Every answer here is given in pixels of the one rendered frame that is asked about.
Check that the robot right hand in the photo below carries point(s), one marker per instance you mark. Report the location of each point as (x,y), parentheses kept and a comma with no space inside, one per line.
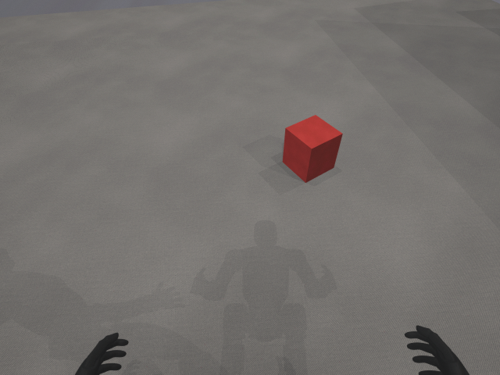
(444,358)

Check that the robot left hand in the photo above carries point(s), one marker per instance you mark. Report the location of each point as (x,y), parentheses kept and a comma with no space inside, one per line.
(92,365)

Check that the carton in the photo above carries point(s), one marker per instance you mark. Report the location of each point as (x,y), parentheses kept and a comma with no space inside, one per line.
(311,147)

